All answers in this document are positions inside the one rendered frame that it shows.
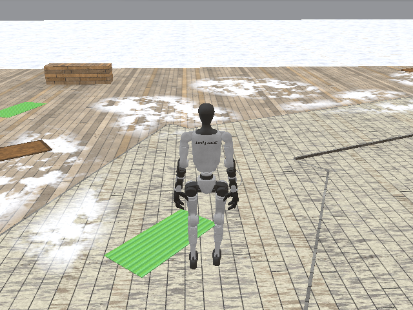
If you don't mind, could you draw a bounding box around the robot left shin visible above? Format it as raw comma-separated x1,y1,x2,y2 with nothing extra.
188,216,197,260

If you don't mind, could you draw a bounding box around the left robot upper arm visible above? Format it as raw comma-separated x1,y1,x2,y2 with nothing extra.
179,131,193,168

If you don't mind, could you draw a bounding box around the robot left thigh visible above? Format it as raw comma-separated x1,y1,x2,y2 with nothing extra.
185,180,199,227

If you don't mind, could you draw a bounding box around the right robot hand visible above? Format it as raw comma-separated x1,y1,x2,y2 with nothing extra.
223,191,239,210

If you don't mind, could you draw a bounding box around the right robot upper arm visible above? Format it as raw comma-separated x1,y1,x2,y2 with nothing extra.
220,131,234,168

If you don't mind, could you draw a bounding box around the robot left forearm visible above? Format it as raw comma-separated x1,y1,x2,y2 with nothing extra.
174,158,186,192

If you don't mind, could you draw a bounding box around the left robot hand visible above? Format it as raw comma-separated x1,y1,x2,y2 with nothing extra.
174,191,188,210

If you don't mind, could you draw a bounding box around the robot right forearm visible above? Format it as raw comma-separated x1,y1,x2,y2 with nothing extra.
227,158,238,192

